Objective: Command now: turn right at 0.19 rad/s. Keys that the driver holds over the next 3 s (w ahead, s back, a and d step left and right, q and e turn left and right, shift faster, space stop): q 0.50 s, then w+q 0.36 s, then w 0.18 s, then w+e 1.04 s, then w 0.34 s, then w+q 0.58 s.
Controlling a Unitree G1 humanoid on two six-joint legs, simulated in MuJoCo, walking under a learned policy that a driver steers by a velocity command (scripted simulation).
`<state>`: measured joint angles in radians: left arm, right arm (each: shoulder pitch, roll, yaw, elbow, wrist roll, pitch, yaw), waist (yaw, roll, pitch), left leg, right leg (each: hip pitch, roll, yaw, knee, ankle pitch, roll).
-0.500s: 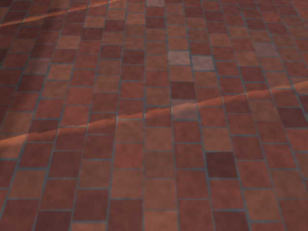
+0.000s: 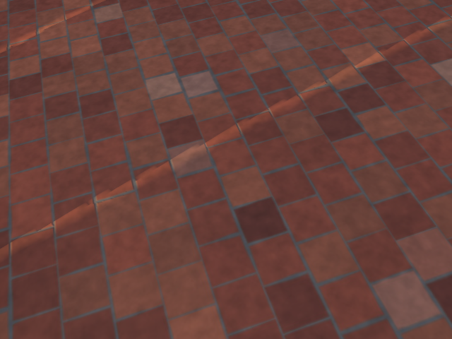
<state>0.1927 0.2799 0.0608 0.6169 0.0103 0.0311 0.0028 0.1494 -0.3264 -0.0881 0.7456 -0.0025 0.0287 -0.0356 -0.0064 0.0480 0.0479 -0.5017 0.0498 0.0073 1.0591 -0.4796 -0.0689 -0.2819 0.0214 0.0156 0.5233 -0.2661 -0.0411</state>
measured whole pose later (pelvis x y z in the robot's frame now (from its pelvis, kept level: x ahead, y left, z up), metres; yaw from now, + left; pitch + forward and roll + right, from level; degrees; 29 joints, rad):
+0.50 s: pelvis -0.01 +0.01 +0.01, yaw +12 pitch +1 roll -2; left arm 0.09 0.32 0.10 0.72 0.00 0.04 0.04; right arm 0.22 -0.30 -0.06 0.74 0.01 0.01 -0.02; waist -0.02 -0.03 0.06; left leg -0.24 -0.02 -0.05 0.47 -0.25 0.04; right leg -0.46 0.03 0.03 1.04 -0.47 0.06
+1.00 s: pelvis +0.09 +0.02 +0.01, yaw +29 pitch +2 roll -1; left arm 0.39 0.25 0.07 0.82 0.00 -0.09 0.01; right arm 0.19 -0.31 -0.07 0.65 0.02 -0.03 0.01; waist 0.08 0.06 0.00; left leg -0.68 0.05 -0.09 0.95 -0.15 -0.02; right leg 0.00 0.00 -0.08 0.25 -0.28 -0.01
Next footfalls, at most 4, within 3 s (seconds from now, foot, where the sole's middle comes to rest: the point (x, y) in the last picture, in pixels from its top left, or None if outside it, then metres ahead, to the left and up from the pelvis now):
0.32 left None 0.00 0.12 -0.77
0.72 right None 0.10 -0.11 -0.77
1.18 left None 0.24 0.29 -0.77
1.72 right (196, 291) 0.60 0.17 -0.77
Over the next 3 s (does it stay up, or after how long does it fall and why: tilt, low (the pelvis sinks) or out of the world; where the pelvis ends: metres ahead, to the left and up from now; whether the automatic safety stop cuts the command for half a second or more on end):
stays up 1.09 0.25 0.01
